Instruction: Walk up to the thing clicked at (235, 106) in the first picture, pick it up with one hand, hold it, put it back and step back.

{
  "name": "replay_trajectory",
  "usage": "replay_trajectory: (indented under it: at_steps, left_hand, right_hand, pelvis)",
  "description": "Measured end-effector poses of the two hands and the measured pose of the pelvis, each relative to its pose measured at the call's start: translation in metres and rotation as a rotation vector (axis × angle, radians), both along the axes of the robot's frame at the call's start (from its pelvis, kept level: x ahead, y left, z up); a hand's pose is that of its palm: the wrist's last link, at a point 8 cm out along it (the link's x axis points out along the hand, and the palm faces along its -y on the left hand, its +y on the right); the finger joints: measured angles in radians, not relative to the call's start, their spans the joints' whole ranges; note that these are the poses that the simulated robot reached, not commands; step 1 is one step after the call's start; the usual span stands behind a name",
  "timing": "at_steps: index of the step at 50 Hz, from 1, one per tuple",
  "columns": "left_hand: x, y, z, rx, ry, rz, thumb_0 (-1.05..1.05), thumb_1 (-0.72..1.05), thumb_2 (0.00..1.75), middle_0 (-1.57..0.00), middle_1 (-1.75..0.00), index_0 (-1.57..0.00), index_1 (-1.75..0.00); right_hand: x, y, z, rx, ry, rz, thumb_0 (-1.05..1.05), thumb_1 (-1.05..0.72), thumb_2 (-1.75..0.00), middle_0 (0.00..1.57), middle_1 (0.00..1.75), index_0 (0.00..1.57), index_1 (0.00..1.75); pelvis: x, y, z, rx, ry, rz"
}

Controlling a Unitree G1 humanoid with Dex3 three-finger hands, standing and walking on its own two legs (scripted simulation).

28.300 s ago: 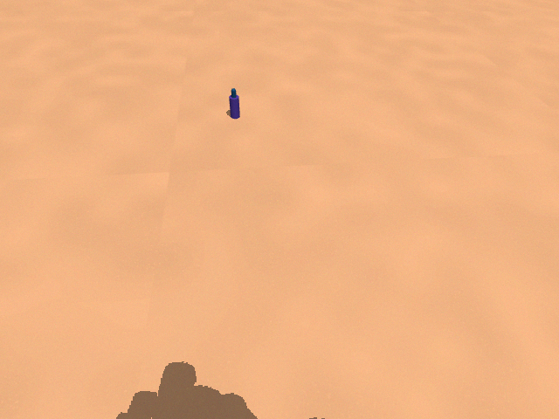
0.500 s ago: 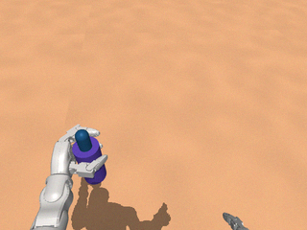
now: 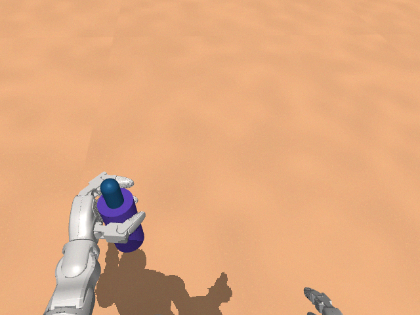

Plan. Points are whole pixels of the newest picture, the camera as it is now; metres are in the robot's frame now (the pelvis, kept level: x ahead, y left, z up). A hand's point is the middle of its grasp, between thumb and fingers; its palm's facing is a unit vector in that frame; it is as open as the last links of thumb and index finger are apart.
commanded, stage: crouch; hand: left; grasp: from the side
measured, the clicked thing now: (120, 214) +0.32 +0.17 +0.01
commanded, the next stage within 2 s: lower in 1.58 s
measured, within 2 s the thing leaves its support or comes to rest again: neither
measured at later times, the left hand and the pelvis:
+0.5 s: hand (131, 248) +0.33 +0.19 -0.21, palm faces +0.17 -0.98 -0.06, open 8.8 cm; pelvis -0.04 +0.00 -0.19, yaw -2 degrees
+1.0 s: hand (138, 270) +0.33 +0.20 -0.41, palm faces +0.16 -0.98 -0.06, open 8.8 cm; pelvis -0.08 +0.00 -0.35, yaw -4 degrees
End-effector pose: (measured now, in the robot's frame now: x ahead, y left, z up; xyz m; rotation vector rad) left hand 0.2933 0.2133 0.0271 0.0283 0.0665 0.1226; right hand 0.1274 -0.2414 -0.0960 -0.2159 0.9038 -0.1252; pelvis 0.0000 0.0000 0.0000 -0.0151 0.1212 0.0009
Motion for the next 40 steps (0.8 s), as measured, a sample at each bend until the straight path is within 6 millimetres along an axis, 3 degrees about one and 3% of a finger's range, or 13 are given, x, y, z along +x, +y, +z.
replay_trajectory:
  at_steps: [5,9,17,25,40]
  left_hand:
    - [0.000,0.003,-0.035,-0.008,0.012,0.011,0.02,-0.17,1.01,-0.79,-1.01,-0.77,-1.01]
    - [0.000,0.008,-0.072,-0.004,0.002,0.020,0.02,-0.18,1.02,-0.79,-1.01,-0.78,-1.02]
    - [0.009,0.020,-0.157,0.028,-0.040,0.023,0.02,-0.19,1.04,-0.80,-1.01,-0.78,-1.02]
    - [0.011,0.026,-0.237,0.028,-0.030,0.049,0.02,-0.19,1.04,-0.80,-1.01,-0.78,-1.02]
    - [0.007,0.036,-0.372,0.029,-0.010,0.057,0.02,-0.19,1.04,-0.80,-1.01,-0.78,-1.01]
  right_hand:
    - [-0.009,-0.006,-0.018,-0.014,0.042,0.010,0.01,-0.89,-0.90,0.20,0.30,0.20,0.30]
    - [-0.019,-0.013,-0.044,-0.031,0.086,0.016,0.01,-0.89,-0.90,0.20,0.30,0.20,0.30]
    - [-0.032,-0.024,-0.123,-0.060,0.154,0.027,0.01,-0.91,-0.91,0.20,0.30,0.20,0.30]
    - [-0.039,-0.021,-0.204,-0.041,0.208,0.046,0.01,-0.92,-0.91,0.20,0.30,0.20,0.30]
    - [-0.070,-0.019,-0.319,-0.062,0.294,0.083,0.01,-0.93,-0.91,0.20,0.30,0.20,0.30]
  pelvis:
    - [-0.008,-0.001,-0.017,-0.003,0.066,-0.002]
    - [-0.014,-0.001,-0.042,-0.008,0.145,-0.004]
    - [-0.026,-0.001,-0.117,-0.020,0.304,-0.012]
    - [-0.040,-0.001,-0.186,-0.024,0.397,-0.030]
    - [-0.068,0.000,-0.297,-0.033,0.441,-0.052]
